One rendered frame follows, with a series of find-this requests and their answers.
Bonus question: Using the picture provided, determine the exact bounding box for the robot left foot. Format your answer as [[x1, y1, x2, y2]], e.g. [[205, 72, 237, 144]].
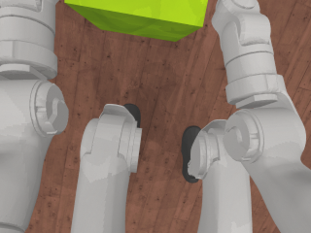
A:
[[123, 103, 141, 128]]

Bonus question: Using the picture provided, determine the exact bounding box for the carton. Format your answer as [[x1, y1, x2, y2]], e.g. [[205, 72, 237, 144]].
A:
[[64, 0, 208, 42]]

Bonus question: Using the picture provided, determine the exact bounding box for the robot right shin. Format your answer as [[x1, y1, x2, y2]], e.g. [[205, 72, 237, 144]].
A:
[[188, 119, 227, 180]]

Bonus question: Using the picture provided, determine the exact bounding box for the robot left upper arm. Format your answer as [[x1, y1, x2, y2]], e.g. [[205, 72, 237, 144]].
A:
[[0, 79, 69, 233]]

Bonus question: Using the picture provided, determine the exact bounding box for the robot right forearm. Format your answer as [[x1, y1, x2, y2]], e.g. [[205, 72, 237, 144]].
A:
[[211, 0, 306, 135]]

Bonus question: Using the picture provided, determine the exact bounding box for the robot right upper arm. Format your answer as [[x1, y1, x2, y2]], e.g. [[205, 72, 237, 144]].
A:
[[223, 107, 311, 233]]

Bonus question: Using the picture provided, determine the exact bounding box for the robot left forearm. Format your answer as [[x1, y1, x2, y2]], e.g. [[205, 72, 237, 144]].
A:
[[0, 0, 59, 81]]

